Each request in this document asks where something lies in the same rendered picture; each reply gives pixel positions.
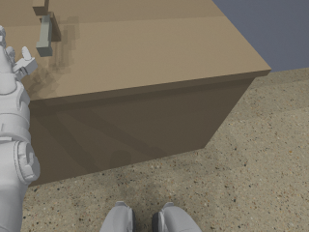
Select left robot thigh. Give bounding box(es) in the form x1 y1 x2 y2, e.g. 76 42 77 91
99 205 133 232

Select left robot hand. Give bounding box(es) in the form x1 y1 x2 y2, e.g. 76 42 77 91
0 25 38 79

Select right robot shin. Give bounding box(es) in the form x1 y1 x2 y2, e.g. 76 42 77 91
158 202 174 232

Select left robot upper arm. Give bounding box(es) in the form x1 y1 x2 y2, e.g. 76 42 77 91
0 140 41 232

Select tap lever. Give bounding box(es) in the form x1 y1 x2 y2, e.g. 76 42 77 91
36 14 53 57

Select counter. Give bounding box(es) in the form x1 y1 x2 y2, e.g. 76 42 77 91
0 0 272 188

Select robot left forearm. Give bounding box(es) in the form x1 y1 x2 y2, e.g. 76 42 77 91
0 72 31 144

